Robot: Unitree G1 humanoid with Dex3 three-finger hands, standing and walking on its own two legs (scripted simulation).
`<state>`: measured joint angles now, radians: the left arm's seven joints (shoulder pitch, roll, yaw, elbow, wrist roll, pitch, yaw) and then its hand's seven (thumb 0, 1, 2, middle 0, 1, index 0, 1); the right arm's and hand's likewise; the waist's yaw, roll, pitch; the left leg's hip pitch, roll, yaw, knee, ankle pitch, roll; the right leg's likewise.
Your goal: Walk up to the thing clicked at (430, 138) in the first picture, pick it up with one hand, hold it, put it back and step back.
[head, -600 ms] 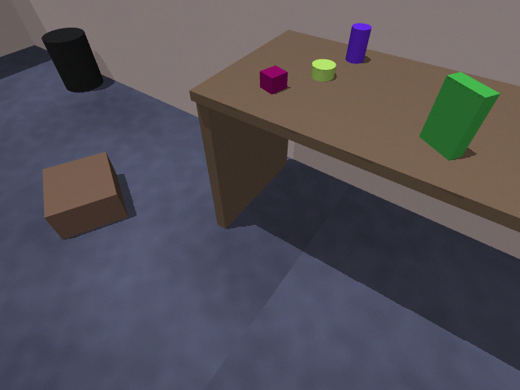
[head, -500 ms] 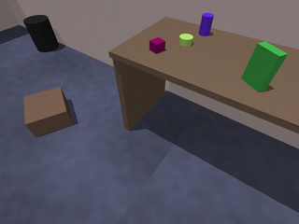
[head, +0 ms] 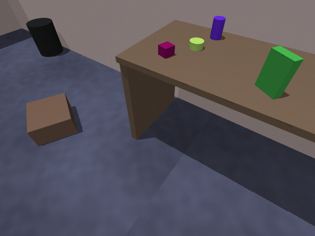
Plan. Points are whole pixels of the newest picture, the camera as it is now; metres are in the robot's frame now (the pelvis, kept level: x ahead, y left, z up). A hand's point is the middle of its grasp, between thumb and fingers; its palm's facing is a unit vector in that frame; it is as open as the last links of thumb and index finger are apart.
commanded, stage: stand
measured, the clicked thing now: (276, 73) +0.68 -0.45 +0.05
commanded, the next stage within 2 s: walk up in 0.52 s
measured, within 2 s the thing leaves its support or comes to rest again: neither
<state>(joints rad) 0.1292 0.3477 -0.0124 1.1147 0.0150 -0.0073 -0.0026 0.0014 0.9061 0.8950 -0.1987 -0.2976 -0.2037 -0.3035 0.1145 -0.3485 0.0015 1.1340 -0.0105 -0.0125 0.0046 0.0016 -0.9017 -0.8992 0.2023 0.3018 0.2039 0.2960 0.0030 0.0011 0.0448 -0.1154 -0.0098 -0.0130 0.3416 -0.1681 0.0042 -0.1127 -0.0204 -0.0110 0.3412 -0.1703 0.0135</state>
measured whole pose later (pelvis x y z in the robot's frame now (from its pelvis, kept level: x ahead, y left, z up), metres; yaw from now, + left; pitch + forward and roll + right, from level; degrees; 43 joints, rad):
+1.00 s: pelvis +0.11 +0.10 -0.01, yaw -14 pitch -2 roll +0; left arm 0.33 0.46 0.07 0.95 0.02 -0.03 -0.01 0.01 0.91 0.89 -0.20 -0.30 -0.20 -0.30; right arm 0.31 -0.40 -0.09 0.85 -0.04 -0.01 0.06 0.00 -0.90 -0.90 0.20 0.30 0.20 0.30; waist -0.04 0.00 0.08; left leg -0.17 0.02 0.07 0.51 -0.30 0.03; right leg -0.48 -0.02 0.00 0.99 -0.36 -0.01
